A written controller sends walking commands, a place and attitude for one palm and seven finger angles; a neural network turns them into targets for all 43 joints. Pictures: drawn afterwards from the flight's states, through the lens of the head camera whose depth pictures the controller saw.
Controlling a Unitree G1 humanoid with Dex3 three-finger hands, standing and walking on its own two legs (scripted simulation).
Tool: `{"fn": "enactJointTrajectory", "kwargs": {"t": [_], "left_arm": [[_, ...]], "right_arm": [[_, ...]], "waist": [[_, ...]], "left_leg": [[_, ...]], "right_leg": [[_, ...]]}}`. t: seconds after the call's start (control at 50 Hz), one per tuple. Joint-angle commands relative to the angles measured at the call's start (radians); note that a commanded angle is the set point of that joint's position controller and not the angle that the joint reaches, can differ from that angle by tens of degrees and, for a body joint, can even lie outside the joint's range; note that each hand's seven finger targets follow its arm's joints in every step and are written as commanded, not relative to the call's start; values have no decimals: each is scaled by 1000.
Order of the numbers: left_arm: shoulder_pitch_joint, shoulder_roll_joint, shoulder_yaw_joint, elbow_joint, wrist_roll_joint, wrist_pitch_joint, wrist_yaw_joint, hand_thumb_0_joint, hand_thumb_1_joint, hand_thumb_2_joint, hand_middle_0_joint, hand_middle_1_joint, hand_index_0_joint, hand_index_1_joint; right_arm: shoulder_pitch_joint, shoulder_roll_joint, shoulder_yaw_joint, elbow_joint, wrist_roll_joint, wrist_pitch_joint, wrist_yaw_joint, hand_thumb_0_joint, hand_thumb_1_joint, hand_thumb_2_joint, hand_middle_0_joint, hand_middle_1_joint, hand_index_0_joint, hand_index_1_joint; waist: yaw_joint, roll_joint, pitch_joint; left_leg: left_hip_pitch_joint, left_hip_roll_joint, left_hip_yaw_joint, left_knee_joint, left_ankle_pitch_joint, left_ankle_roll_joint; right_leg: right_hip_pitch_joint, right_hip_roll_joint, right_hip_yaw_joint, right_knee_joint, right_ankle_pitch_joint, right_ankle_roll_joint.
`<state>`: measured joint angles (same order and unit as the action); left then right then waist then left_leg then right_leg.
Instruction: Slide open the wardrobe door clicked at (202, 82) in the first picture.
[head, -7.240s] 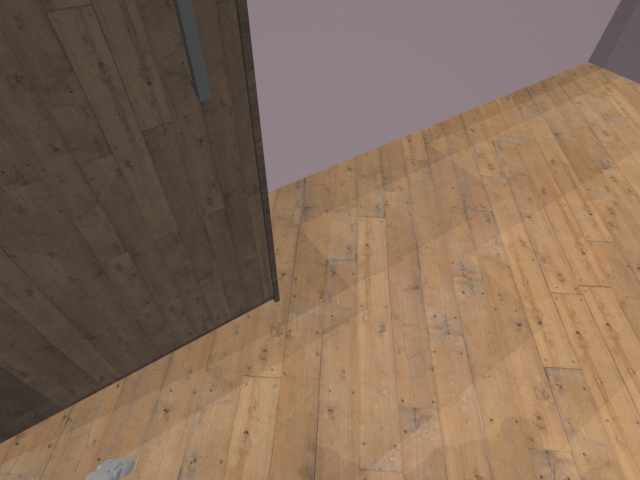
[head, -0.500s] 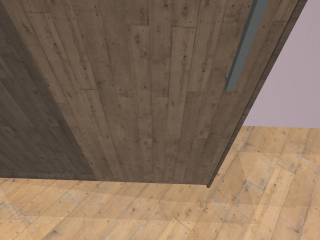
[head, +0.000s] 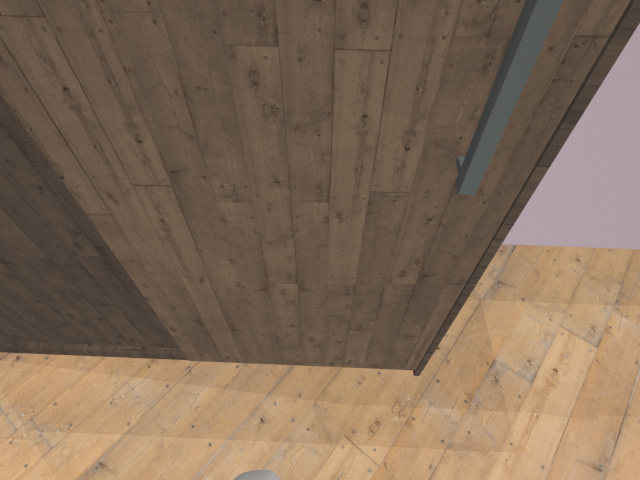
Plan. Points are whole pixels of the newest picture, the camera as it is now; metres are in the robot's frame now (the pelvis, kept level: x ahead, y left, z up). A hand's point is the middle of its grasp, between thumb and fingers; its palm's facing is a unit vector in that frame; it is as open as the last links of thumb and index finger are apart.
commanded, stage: come to a stop and stand still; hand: right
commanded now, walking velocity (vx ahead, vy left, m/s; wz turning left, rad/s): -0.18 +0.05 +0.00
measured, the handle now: (499, 85) +0.49 -0.16 +0.24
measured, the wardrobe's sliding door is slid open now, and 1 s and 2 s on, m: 0.00 0.00 0.00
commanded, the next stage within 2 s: look again from close up in 1.62 s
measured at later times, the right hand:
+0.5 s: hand out of the picture +0.03 -0.21 -0.18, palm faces +0.04 +0.97 -0.23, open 7.3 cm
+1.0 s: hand out of the picture +0.03 -0.19 -0.16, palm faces -0.01 +0.97 -0.26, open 7.4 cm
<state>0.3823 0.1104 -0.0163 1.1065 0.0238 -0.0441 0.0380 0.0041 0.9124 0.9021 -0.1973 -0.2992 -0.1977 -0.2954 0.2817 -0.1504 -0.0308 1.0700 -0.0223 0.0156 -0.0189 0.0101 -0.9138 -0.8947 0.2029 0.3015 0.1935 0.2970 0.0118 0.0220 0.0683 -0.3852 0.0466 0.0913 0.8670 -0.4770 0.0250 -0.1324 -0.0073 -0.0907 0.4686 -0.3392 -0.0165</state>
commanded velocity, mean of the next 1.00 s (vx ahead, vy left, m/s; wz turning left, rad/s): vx -0.03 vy -0.02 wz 0.00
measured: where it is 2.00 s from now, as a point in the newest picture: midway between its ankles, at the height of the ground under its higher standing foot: outside the picture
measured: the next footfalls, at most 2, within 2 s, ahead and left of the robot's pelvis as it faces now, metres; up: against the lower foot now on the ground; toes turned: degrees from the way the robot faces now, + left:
left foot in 0.06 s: +0.08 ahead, +0.10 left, +0.00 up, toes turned +2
right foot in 0.38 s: +0.02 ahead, -0.13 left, +0.00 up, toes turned -5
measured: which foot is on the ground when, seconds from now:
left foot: up 0.00-0.04, down 0.06-1.00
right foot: down 0.00-0.12, up 0.14-0.36, down 0.38-1.00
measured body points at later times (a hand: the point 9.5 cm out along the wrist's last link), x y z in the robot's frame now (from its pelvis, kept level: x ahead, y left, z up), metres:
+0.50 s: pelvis -0.01 -0.02 -0.01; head -0.01 -0.02 +0.44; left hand +0.08 +0.22 -0.15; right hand +0.03 -0.26 -0.16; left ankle +0.04 +0.10 -0.73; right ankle -0.02 -0.12 -0.74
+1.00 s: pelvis +0.01 -0.01 +0.00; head +0.03 +0.03 +0.45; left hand +0.00 +0.21 -0.17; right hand +0.03 -0.24 -0.14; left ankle +0.04 +0.10 -0.74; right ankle -0.02 -0.12 -0.74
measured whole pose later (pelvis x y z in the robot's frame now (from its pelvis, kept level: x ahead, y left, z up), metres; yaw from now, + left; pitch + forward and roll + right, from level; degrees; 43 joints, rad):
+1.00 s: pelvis +0.01 -0.01 +0.00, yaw +0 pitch +0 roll -2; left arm 0.33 0.20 -0.02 1.05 0.01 -0.02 0.02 0.01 0.92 0.90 -0.20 -0.30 -0.20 -0.30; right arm 0.26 -0.14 0.02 1.08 -0.01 0.00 -0.02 0.01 -0.91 -0.89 0.20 0.30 0.20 0.30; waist 0.00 -0.06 0.03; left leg -0.29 0.04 0.02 0.51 -0.22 0.01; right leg -0.14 0.00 -0.11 0.42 -0.27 -0.01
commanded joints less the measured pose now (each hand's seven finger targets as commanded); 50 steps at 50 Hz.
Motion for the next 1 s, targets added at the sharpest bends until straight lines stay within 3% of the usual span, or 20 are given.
{"fn": "enactJointTrajectory", "kwargs": {"t": [0.0, 0.02, 0.04, 0.06, 0.1, 0.14, 0.24, 0.32, 0.34, 0.36, 0.38, 0.4, 0.42, 0.44, 0.48, 0.52, 0.56, 0.6, 0.84, 0.98], "left_arm": [[8, 179, 41, -22, -13, -7, 16, 0, 900, 900, -200, -300, -200, -300], [18, 160, 43, -23, -19, -7, 14, 0, 900, 900, -200, -300, -200, -300], [39, 122, 41, -26, -23, -1, 10, 0, 900, 900, -200, -300, -200, -300], [59, 99, 46, -23, -27, 10, 6, 0, 900, 900, -200, -300, -200, -300], [45, 66, 50, -20, -24, 37, 8, 0, 900, 900, -200, -300, -200, -300], [1, 61, 54, -31, -23, 46, 8, 0, 900, 900, -200, -300, -200, -300], [-33, 52, 60, -64, -17, 63, -10, 0, 900, 900, -200, -300, -200, -300], [23, 65, 58, -63, -12, 54, -15, 0, 900, 900, -200, -300, -200, -300], [23, 102, 64, -70, -9, 46, -13, 0, 900, 900, -200, -300, -200, -300], [-111, 220, 87, -160, -15, 47, -17, 0, 900, 900, -200, -300, -200, -300], [-112, 162, 72, -222, 1, 46, -26, 0, 900, 900, -200, -300, -200, -300], [-155, 173, 64, -248, 3, 41, -30, 0, 900, 900, -200, -300, -200, -300], [-169, 194, 65, -273, 1, 42, -28, 0, 900, 900, -200, -300, -200, -300], [-170, 201, 63, -288, 3, 39, -24, 0, 900, 900, -200, -300, -200, -300], [-161, 212, 60, -298, -2, 38, -18, 0, 900, 900, -200, -300, -200, -300], [-148, 213, 56, -303, -6, 36, -21, 0, 900, 900, -200, -300, -200, -300], [-125, 212, 52, -292, -5, 33, -22, 0, 900, 900, -200, -300, -200, -300], [-102, 219, 53, -279, -4, 36, -24, 0, 900, 900, -200, -300, -200, -300], [-31, 178, 22, -149, -8, 8, -17, 0, 900, 900, -200, -300, -200, -300], [-9, 153, 11, -74, -8, 6, -12, 0, 900, 900, -200, -300, -200, -300]], "right_arm": [[84, -59, -12, -43, 6, -37, -7, 0, -900, -900, 200, 300, 200, 300], [111, -115, -21, -31, 6, -47, -13, 0, -900, -900, 200, 300, 200, 300], [117, -151, -25, -33, 6, -52, -19, 0, -900, -900, 200, 300, 200, 300], [97, -179, -25, -34, 9, -48, -19, 0, -900, -900, 200, 300, 200, 300], [103, -171, -25, -30, 7, -47, -29, 0, -900, -900, 200, 300, 200, 300], [75, -159, -26, -42, -3, -39, -39, 0, -900, -900, 200, 300, 200, 300], [-24, -193, -47, -108, -13, -16, -39, 0, -900, -900, 200, 300, 200, 300], [-71, -176, -48, -132, -4, 0, -28, 0, -900, -900, 200, 300, 200, 300], [-65, -139, -38, -146, -1, 6, -23, 0, -900, -900, 200, 300, 200, 300], [4, -143, -16, -107, 14, -16, -50, 0, -900, -900, 200, 300, 200, 300], [-9, -162, -18, -160, 6, -15, -45, 0, -900, -900, 200, 300, 200, 300], [-27, -166, -10, -159, 0, -1, -35, 0, -900, -900, 200, 300, 200, 300], [-27, -154, -2, -159, -5, 11, -23, 0, -900, -900, 200, 300, 200, 300], [-22, -147, 2, -155, -11, 10, -15, 0, -900, -900, 200, 300, 200, 300], [2, -124, 7, -134, -8, 1, -5, 0, -900, -900, 200, 300, 200, 300], [23, -122, 14, -130, -5, -6, -2, 0, -900, -900, 200, 300, 200, 300], [14, -143, 17, -129, -3, -12, 0, 0, -900, -900, 200, 300, 200, 300], [19, -147, 16, -124, -4, -13, -2, 0, -900, -900, 200, 300, 200, 300], [26, -156, 23, -53, 9, -42, -7, 0, -900, -900, 200, 300, 200, 300], [11, -139, 24, -16, 13, -44, -13, 0, -900, -900, 200, 300, 200, 300]], "waist": [[-60, -82, -35], [-67, -26, -70], [-51, 53, -94], [-33, 65, -87], [-47, 243, -130], [-55, 189, -115], [-30, 116, -119], [18, 114, -95], [17, -9, -86], [-8, -270, -177], [-10, -302, -178], [-16, -383, -67], [-16, -401, 13], [-28, -345, 51], [-36, -126, 39], [-32, -34, 35], [-18, -62, 57], [-11, -2, 69], [-3, 10, -44], [-12, 1, -27]], "left_leg": [[194, 9, -10, -392, 373, -21], [296, 58, -77, -435, 544, -13], [369, 163, -207, -375, 844, 38], [356, 257, -231, -342, 1022, 97], [349, 308, -261, -391, 1215, 166], [327, 328, -262, -402, 1248, 213], [195, 272, -216, -455, 848, 196], [29, 184, -169, -420, 431, 93], [-23, 113, -128, -346, 274, 46], [140, 96, -98, -315, 313, 25], [146, 81, -108, -300, 165, 40], [74, 41, -66, -248, 76, 29], [49, -8, -23, -203, 74, 8], [32, -19, -13, -188, 90, 1], [71, -10, -45, -241, 170, -1], [85, 7, -99, -339, 177, 5], [56, 12, -137, -376, 143, 14], [39, 14, -153, -397, 114, 10], [123, 67, -185, -447, 295, 21], [172, 74, -173, -441, 378, 25]], "right_leg": [[-33, -177, 106, -31, 682, -90], [-75, -147, 93, 12, 521, -49], [-166, -92, 81, 32, 295, -8], [-189, -46, 61, 38, 98, 12], [-190, -26, 19, 237, -182, 33], [-241, -29, 57, 385, -256, 32], [-193, -11, 41, 339, -149, 46], [16, -8, -1, -15, 92, 39], [52, -79, 73, -102, 118, 19], [-50, -164, 29, 20, 219, 19], [-160, -126, 81, -10, 62, 2], [-230, -142, 168, -109, -35, -12], [-295, -173, 228, -211, -126, -36], [-294, -185, 229, -215, -71, -56], [-276, -180, 195, -166, -18, -69], [-261, -141, 168, -162, -136, -52], [-241, -116, 171, -191, -188, -43], [-233, -110, 167, -190, -203, -42], [-69, -90, 98, -145, 107, -25], [-77, -94, 86, -148, 160, -12]]}}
